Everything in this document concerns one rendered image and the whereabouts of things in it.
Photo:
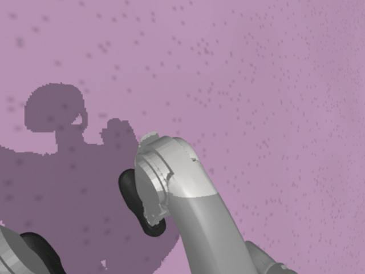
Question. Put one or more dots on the right robot hand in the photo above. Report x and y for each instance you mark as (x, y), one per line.
(261, 259)

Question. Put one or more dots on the right robot foot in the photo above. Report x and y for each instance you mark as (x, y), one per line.
(129, 193)

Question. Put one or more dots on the left robot foot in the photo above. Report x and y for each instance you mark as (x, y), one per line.
(43, 249)

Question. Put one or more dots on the right robot arm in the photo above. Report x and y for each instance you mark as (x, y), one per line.
(280, 268)

